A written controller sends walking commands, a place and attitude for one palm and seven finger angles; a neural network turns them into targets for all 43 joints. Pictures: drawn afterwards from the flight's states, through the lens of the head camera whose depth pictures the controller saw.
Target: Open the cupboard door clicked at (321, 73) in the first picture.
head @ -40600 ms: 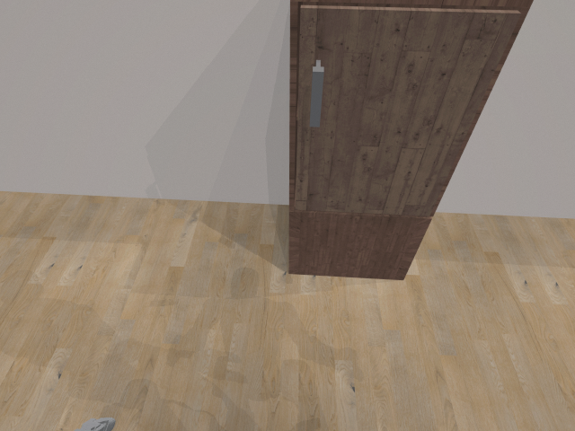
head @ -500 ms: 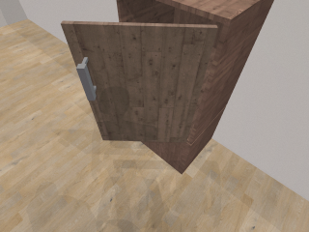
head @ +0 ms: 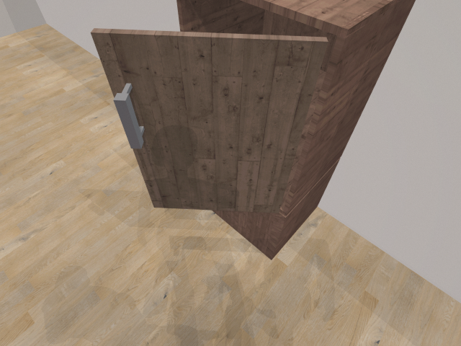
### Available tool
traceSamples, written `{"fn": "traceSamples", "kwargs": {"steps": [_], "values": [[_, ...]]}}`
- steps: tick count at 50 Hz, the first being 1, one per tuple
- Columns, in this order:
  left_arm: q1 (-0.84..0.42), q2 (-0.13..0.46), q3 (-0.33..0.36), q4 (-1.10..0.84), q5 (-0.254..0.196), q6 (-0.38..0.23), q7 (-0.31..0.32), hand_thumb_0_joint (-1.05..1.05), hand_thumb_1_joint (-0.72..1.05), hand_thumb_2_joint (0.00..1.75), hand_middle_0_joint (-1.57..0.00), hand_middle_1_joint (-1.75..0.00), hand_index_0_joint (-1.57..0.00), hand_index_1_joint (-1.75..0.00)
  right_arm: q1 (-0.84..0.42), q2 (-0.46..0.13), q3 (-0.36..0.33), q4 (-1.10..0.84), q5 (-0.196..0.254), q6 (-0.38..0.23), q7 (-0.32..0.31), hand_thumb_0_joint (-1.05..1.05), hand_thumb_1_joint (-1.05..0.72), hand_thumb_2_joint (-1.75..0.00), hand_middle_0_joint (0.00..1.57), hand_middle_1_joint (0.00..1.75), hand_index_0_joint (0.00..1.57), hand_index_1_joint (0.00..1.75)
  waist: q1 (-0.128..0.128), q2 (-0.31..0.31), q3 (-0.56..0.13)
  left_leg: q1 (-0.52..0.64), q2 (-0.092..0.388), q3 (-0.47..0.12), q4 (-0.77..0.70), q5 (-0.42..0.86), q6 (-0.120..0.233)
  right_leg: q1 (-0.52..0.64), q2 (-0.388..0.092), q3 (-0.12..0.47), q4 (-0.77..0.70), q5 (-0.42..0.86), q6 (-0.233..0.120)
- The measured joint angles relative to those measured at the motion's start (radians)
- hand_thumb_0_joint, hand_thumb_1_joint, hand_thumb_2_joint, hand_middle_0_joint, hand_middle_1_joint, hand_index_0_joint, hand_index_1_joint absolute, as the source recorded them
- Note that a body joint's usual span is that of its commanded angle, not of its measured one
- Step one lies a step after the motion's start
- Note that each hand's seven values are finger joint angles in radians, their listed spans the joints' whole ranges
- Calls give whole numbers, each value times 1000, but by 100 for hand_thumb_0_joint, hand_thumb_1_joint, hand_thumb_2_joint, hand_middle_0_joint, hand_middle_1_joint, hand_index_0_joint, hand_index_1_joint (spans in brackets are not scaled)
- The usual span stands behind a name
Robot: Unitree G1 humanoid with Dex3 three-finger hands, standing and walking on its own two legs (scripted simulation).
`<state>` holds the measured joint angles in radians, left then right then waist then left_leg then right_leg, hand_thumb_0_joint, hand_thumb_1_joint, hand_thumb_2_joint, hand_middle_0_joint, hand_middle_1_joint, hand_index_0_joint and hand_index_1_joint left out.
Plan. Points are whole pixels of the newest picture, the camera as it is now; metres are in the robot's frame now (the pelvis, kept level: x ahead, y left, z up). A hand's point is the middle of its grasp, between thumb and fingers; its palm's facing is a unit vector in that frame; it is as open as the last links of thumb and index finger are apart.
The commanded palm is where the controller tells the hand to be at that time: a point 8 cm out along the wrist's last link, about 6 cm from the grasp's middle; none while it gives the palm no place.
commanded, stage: raise the hand with hooked fingers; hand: left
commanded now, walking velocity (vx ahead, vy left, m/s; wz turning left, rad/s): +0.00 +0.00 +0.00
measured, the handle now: (132, 116) +0.55 +0.26 +0.07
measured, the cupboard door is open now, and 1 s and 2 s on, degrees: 40 40 40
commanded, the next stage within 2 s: none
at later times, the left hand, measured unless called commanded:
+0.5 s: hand (110, 336) +0.14 +0.20 -0.02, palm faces +0.11 -0.99 -0.06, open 9.4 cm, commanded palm +0.13 +0.26 -0.01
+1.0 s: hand (83, 280) +0.20 +0.25 +0.03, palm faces +0.06 -1.00 -0.04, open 12.4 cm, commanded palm +0.17 +0.30 +0.04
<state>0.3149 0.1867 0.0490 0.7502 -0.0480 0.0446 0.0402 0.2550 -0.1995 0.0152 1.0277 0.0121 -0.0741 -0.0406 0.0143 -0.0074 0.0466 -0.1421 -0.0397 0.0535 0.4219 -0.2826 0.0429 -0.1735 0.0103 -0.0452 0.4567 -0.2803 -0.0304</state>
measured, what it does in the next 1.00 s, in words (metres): stands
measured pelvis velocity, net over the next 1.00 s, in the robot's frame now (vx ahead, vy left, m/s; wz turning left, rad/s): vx -0.04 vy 0.01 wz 0.02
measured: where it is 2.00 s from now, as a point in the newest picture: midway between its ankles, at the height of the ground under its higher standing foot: outside the picture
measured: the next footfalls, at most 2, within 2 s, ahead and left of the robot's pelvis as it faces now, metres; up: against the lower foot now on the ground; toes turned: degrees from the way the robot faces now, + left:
none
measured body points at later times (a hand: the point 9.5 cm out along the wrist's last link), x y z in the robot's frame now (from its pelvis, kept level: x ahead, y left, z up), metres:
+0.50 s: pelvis -0.06 -0.03 -0.07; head -0.02 -0.02 +0.38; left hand +0.13 +0.25 -0.01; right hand +0.16 -0.26 -0.13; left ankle -0.04 +0.09 -0.74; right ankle -0.03 -0.10 -0.74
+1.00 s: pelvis -0.04 +0.01 -0.04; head -0.01 +0.01 +0.41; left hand +0.19 +0.30 +0.03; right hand +0.12 -0.25 -0.11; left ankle -0.04 +0.09 -0.74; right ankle -0.03 -0.10 -0.74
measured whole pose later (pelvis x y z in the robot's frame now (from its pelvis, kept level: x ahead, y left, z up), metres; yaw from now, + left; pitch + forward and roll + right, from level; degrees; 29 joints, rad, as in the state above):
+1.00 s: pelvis -0.04 +0.01 -0.04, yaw +1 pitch +7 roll -2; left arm 0.18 0.32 0.32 0.18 -0.34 -0.31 -0.38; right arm 0.27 -0.28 0.02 0.61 0.05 -0.26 -0.08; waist 0.00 0.02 -0.07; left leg -0.56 -0.02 0.03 0.84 -0.41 0.06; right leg -0.54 0.01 -0.09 0.79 -0.38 -0.03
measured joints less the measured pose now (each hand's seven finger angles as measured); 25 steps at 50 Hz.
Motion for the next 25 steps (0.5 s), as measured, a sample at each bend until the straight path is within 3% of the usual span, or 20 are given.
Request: {"fn": "traceSamples", "kwargs": {"steps": [2, 5, 8, 10, 12, 14, 16, 19, 22, 25], "values": [[87, -1, 13, -301, -48, -47, 27, 2, 89, 90, -20, -30, -20, -31, 38, -6, -8, -86, 8, -88, -12, 1, -91, -90, 20, 30, 20, 30, -3, -8, -23, -12, -18, 0, 1, 6, -1, -37, -20, -4, 60, -24, -2], [67, -15, 59, -503, -104, -176, -9, 1, 87, 88, -20, -32, -20, -33, 30, -25, -32, -193, -5, -148, -1, 1, -91, -90, 20, 30, 20, 30, -28, 12, -67, -116, -23, -20, 102, -21, 0, -115, -32, -29, 130, -61, -2], [15, -14, 113, -544, -158, -383, -122, 1, 82, 86, -20, -35, -20, -36, -28, -40, -44, -281, -12, -163, 21, 1, -91, -90, 20, 30, 20, 30, -31, 18, -125, -278, -4, -12, 253, -73, -8, -269, -19, -27, 253, -88, -14], [-3, -4, 134, -538, -195, -523, -232, 1, 79, 85, -20, -37, -20, -38, -69, -47, -50, -337, -7, -171, 34, 1, -91, -90, 20, 30, 20, 30, -27, 5, -158, -395, 8, -3, 365, -111, -12, -388, -12, -22, 362, -121, -23], [-13, 10, 149, -518, -222, -609, -345, 0, 75, 83, -20, -40, -20, -41, -101, -59, -57, -397, 3, -175, 39, 1, -91, -90, 20, 30, 20, 30, -18, -6, -170, -491, 19, 0, 469, -145, -24, -484, -7, -23, 462, -153, -37], [-7, 20, 159, -507, -250, -604, -419, 0, 70, 81, -21, -43, -21, -43, -119, -75, -59, -454, 18, -169, 31, 1, -91, -90, 20, 30, 20, 30, -6, -11, -177, -559, 24, -2, 547, -163, -19, -552, -4, -27, 538, -179, -41], [10, 27, 172, -505, -272, -559, -442, 0, 65, 79, -22, -46, -22, -46, -123, -85, -60, -496, 29, -161, 16, 1, -91, -90, 20, 30, 20, 30, 7, -13, -178, -602, 29, -12, 603, -183, -25, -589, -2, -37, 585, -197, -44], [37, 31, 194, -534, -280, -510, -412, 1, 58, 77, -22, -50, -22, -51, -111, -83, -55, -526, 35, -156, -7, 1, -91, -90, 19, 30, 20, 30, 22, -10, -168, -629, 37, -37, 646, -203, -35, -599, 5, -63, 605, -206, -50], [47, 46, 204, -593, -272, -510, -382, 1, 51, 74, -23, -54, -23, -55, -88, -70, -31, -512, 32, -160, -25, 1, -91, -90, 19, 30, 20, 30, 30, -1, -155, -629, 44, -66, 656, -204, -39, -580, 13, -91, 588, -199, -56], [9, 76, 204, -615, -275, -515, -399, 1, 44, 71, -23, -59, -23, -60, -67, -52, 2, -474, 32, -166, -36, 1, -91, -90, 19, 30, 20, 30, 25, 10, -143, -622, 49, -87, 646, -196, -43, -558, 20, -111, 558, -186, -58]]}}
